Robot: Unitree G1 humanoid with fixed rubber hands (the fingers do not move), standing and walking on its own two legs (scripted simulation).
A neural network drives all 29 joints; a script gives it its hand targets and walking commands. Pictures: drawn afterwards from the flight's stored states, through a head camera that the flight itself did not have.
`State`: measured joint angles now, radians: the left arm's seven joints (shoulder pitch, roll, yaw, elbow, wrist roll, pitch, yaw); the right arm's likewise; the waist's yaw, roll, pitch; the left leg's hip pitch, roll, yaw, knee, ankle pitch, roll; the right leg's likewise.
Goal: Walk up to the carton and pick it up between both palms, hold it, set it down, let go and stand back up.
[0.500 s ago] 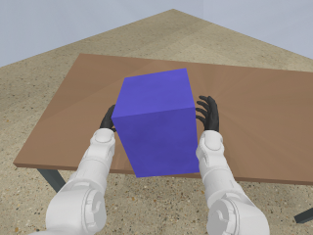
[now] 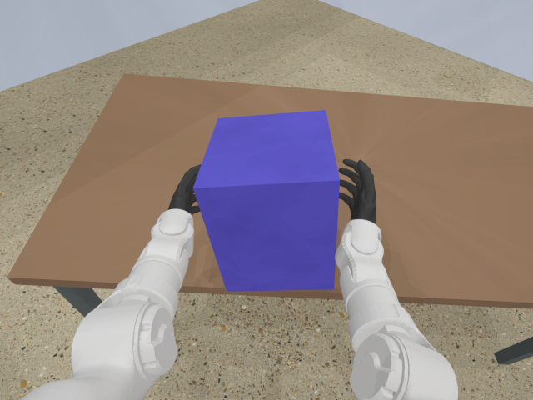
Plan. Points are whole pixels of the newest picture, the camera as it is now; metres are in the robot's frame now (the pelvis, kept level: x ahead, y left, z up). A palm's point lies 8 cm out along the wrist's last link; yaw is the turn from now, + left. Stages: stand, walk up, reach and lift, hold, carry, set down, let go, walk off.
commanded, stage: set down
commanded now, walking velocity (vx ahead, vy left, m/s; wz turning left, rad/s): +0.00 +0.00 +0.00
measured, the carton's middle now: (275, 202) +0.47 -0.04 +0.01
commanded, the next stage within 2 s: none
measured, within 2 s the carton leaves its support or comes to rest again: rests again in 1.62 s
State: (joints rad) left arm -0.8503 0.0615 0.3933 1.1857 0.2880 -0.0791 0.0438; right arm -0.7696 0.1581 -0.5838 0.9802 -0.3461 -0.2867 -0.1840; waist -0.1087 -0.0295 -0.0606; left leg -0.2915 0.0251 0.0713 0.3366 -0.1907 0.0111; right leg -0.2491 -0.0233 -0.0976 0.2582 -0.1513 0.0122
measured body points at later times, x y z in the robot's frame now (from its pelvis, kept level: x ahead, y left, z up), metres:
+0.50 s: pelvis -0.01 +0.00 +0.00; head +0.07 +0.02 +0.44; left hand +0.46 +0.10 +0.04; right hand +0.40 -0.19 +0.06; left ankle -0.02 +0.10 -0.75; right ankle -0.03 -0.12 -0.75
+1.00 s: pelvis +0.00 +0.00 +0.00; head +0.10 +0.02 +0.44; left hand +0.47 +0.09 +0.04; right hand +0.40 -0.19 +0.05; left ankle -0.02 +0.10 -0.75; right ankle -0.03 -0.12 -0.75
